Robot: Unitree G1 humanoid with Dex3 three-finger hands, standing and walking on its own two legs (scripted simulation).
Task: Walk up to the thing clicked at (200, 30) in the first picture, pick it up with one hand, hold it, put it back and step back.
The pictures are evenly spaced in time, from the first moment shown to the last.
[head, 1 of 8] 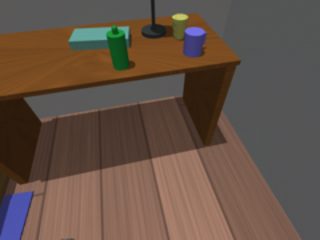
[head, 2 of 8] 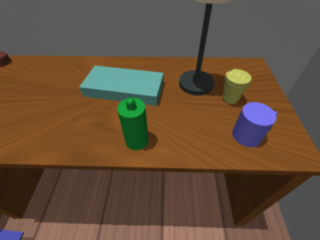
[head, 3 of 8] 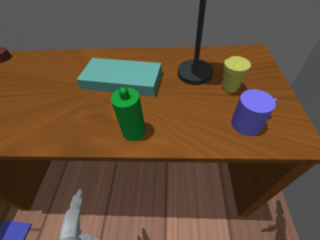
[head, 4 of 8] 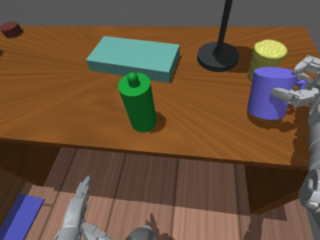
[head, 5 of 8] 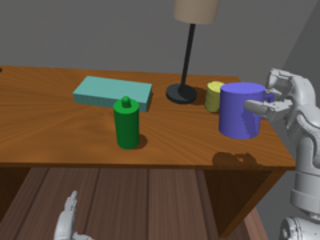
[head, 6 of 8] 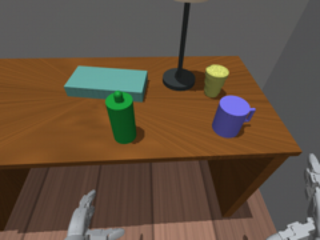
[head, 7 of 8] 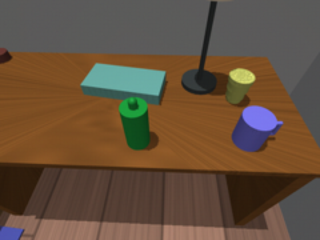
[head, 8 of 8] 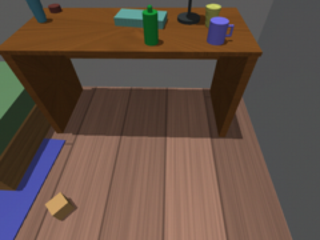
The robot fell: no
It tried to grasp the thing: yes
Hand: right
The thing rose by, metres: 0.19
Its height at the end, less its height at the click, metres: +0.00
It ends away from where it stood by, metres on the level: 0.02
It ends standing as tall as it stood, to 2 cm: yes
